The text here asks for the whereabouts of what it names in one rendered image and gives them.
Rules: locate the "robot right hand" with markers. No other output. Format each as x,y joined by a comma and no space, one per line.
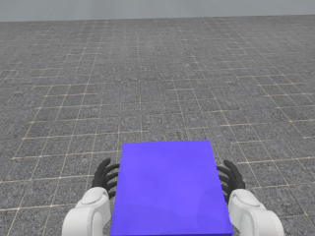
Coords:
234,180

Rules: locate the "robot left hand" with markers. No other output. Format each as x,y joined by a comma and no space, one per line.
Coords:
101,178

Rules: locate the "robot left forearm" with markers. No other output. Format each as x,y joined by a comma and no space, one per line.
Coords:
89,216

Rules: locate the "robot right forearm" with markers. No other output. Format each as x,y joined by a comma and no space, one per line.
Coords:
250,217

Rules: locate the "carton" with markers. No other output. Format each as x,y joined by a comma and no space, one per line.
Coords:
169,189

